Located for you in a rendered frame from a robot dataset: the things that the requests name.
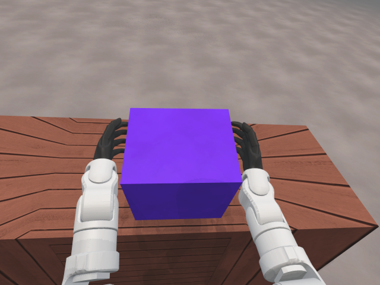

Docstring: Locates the robot right forearm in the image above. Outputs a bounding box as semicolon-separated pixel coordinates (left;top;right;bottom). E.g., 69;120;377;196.
238;168;326;285

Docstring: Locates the left robot hand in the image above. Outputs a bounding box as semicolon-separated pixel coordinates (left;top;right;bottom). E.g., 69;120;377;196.
93;118;128;160

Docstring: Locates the carton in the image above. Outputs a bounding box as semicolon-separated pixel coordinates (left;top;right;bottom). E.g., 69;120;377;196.
120;108;242;220

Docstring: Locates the robot left forearm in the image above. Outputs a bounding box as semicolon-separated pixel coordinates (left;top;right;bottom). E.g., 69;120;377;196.
62;159;119;285

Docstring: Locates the right robot hand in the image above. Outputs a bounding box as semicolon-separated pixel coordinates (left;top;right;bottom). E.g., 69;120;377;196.
231;121;263;171

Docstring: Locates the pedestal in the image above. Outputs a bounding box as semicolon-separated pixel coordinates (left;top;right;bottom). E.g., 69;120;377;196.
0;115;379;285

